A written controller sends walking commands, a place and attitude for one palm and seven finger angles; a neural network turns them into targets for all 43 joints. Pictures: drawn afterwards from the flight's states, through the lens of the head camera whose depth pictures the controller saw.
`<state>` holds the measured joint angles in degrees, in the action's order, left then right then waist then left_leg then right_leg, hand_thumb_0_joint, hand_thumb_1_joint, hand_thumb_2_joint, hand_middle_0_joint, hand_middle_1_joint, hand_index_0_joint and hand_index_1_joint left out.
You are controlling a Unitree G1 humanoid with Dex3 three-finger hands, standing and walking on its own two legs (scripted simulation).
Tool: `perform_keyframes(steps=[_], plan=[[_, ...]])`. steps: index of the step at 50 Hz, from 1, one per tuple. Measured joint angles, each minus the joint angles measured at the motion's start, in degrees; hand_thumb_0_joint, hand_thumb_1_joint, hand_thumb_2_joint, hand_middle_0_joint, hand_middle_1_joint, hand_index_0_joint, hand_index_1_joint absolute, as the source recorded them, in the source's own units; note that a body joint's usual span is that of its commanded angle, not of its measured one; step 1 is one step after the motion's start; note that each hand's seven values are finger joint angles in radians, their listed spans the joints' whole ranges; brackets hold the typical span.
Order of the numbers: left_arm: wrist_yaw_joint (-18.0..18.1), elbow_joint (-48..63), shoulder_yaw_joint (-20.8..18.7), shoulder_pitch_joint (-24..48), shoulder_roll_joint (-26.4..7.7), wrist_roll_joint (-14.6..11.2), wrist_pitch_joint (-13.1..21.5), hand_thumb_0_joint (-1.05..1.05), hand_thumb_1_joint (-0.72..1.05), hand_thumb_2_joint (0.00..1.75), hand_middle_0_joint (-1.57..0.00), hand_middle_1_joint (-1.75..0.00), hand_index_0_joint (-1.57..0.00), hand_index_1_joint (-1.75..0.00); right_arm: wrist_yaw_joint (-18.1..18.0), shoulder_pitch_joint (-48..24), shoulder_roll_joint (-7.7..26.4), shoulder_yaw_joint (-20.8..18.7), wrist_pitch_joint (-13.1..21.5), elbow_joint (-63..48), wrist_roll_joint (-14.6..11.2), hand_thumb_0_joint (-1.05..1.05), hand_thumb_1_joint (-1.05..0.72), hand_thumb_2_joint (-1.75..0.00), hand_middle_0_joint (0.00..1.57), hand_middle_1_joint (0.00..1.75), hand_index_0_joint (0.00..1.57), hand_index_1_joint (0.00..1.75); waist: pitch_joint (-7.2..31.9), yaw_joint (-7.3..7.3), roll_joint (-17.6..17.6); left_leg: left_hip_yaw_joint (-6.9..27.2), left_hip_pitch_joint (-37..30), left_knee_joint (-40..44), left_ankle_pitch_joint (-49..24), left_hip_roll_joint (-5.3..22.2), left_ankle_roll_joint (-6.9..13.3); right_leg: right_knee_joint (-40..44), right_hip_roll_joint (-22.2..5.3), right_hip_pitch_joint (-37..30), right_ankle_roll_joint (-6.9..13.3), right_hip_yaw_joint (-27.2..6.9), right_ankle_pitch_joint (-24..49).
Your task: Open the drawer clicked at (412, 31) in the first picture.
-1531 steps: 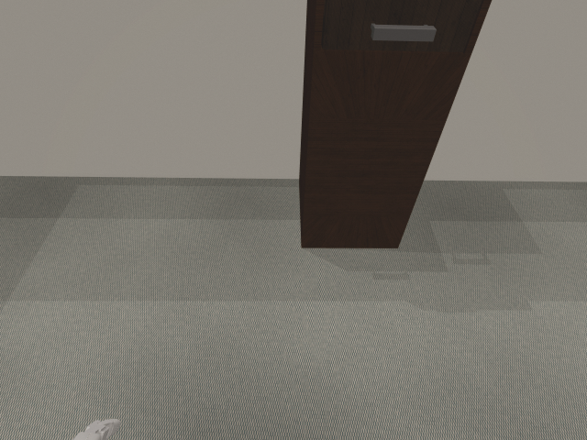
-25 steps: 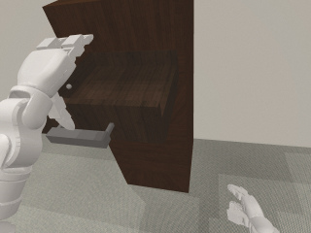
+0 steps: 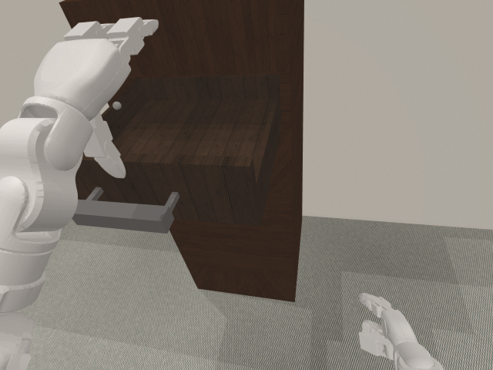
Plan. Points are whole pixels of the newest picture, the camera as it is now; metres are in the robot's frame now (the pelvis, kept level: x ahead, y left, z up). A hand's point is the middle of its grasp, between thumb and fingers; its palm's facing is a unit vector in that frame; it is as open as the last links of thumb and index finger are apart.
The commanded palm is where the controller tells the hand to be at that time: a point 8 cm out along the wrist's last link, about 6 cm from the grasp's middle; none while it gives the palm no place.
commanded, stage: draw the hand back to the body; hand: left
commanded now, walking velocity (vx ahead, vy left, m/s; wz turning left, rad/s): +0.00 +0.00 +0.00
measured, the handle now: (128, 205) +0.30 +0.22 +0.16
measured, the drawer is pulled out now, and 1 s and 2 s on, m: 0.28 0.27 0.25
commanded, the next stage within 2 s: open the thumb to release the handle in 0.36 s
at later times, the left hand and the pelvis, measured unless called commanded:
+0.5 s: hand (123, 170) +0.26 +0.17 +0.27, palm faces +0.24 +0.00 -0.97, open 16.2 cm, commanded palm +0.22 +0.22 +0.38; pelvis +0.01 +0.00 +0.00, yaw -1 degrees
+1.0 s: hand (174, 175) +0.32 +0.14 +0.20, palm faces +0.15 -0.04 -0.99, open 16.8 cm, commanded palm +0.27 +0.19 +0.28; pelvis +0.01 -0.01 +0.00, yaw +0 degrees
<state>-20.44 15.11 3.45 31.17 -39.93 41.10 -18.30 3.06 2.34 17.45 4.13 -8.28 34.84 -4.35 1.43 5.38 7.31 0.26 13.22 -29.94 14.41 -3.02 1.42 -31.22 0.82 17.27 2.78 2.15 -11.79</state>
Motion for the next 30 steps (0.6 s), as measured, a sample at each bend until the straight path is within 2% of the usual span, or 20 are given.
perform_keyframes(steps=[2,4,8,11,14,18,21,22,24,27,30], plan=[[0.00,1.80,0.79,-0.29,-1.34,-0.16,0.99,0.00,-0.49,0.30,-0.18,-0.30,-0.17,-0.30,-0.21,-0.74,-0.24,-0.06,0.03,0.37,0.44,0.01,-0.91,-0.90,0.20,0.30,0.20,0.30,0.17,-0.28,0.13,-0.34,-0.17,-0.10,0.27,0.04,0.05,-0.24,0.06,0.01,-0.04,-0.34,-0.20],[0.19,2.62,-0.19,0.33,-3.38,-0.74,1.67,0.00,-0.49,0.30,-0.18,-0.30,-0.18,-0.30,-0.23,-1.32,-0.39,-0.08,-0.08,0.60,0.70,0.01,-0.91,-0.90,0.20,0.30,0.19,0.30,0.59,-0.38,0.48,-0.72,-0.38,0.00,0.44,0.07,0.10,-0.36,0.13,0.02,-0.10,-0.74,-0.35],[0.53,-0.68,-6.21,3.49,-6.93,-2.76,1.71,0.00,-0.49,0.30,-0.18,-0.31,-0.18,-0.30,0.29,-1.55,-0.35,0.04,-1.08,0.42,0.30,0.01,-0.91,-0.90,0.20,0.29,0.19,0.30,1.81,-0.06,1.44,-1.15,-0.34,0.31,0.54,0.16,0.12,-0.17,0.25,0.23,-0.30,-1.18,-0.36],[-0.25,-4.81,-11.02,3.65,-8.15,-3.25,0.16,0.01,-0.49,0.30,-0.17,-0.30,-0.17,-0.30,0.97,-0.71,-0.28,0.50,-2.46,-0.83,-0.42,0.01,-0.91,-0.90,0.20,0.29,0.19,0.30,2.65,0.16,1.71,-1.19,-0.12,0.90,0.25,0.27,0.02,0.39,0.36,0.49,-0.33,-1.23,-0.06],[-1.25,-5.17,-12.42,-0.03,-7.22,-2.48,-2.38,0.00,-0.49,0.30,-0.17,-0.30,-0.16,-0.30,1.61,0.76,-0.02,0.74,-3.07,-2.52,-1.04,0.01,-0.91,-0.90,0.20,0.29,0.19,0.30,2.73,0.52,1.38,-0.90,0.00,1.33,-0.08,0.26,-0.07,0.72,0.33,0.56,-0.22,-0.95,0.12],[-1.68,2.53,-8.92,-9.93,-1.70,-2.11,-3.38,0.00,-0.49,0.30,-0.16,-0.30,-0.16,-0.30,1.66,1.32,0.28,0.51,-2.33,-3.21,-1.10,0.01,-0.91,-0.90,0.20,0.30,0.19,0.30,1.23,1.03,0.59,-0.38,0.04,0.69,0.02,0.27,-0.11,0.43,0.29,0.29,-0.01,-0.40,0.00],[-1.68,11.71,-4.39,-17.96,0.68,-3.24,-1.23,0.00,-0.49,0.30,-0.16,-0.30,-0.16,-0.30,0.53,0.17,-0.09,0.49,-1.28,-2.82,-0.13,0.01,-0.91,-0.90,0.20,0.30,0.20,0.30,-0.54,0.88,-0.14,-0.37,-0.36,-0.49,0.72,0.47,-0.08,-0.26,0.50,-0.31,0.10,-0.33,-0.42],[-1.45,14.51,-2.93,-19.84,0.30,-3.41,0.04,0.00,-0.49,0.30,-0.17,-0.30,-0.16,-0.30,0.04,-0.23,-0.31,0.44,-0.77,-2.47,0.39,0.01,-0.91,-0.90,0.20,0.30,0.20,0.30,-0.83,0.88,-0.34,-0.42,-0.60,-0.84,1.03,0.55,-0.08,-0.48,0.59,-0.58,0.13,-0.37,-0.61],[-0.14,19.41,-1.93,-22.41,-2.72,-3.48,3.10,0.00,-0.49,0.30,-0.18,-0.30,-0.17,-0.30,-0.64,-0.91,-0.76,0.30,0.15,-1.64,1.50,0.01,-0.91,-0.90,0.20,0.30,0.20,0.30,-0.79,1.08,-0.50,-0.67,-1.24,-1.17,1.54,0.73,-0.13,-0.72,0.80,-1.14,0.21,-0.62,-0.94],[4.17,21.79,-4.93,-20.15,-8.67,-4.48,6.35,0.00,-0.49,0.30,-0.19,-0.31,-0.19,-0.30,-0.83,-1.09,-0.89,-0.39,1.35,-0.26,1.82,0.01,-0.91,-0.90,0.20,0.29,0.19,0.30,0.44,2.21,0.33,-0.77,-2.20,-1.26,2.02,0.95,-0.20,-0.40,1.03,-2.26,0.26,-0.74,-1.15],[7.61,12.57,-9.25,-11.12,-8.53,-6.88,7.21,0.01,-0.49,0.29,-0.19,-0.31,-0.18,-0.30,-0.52,-1.32,-0.67,0.20,1.18,1.01,0.23,0.01,-0.91,-0.90,0.19,0.29,0.19,0.30,2.09,2.47,1.45,0.14,-2.71,-0.30,1.39,0.80,-0.13,1.25,0.83,-3.40,-0.02,0.09,-0.51]])
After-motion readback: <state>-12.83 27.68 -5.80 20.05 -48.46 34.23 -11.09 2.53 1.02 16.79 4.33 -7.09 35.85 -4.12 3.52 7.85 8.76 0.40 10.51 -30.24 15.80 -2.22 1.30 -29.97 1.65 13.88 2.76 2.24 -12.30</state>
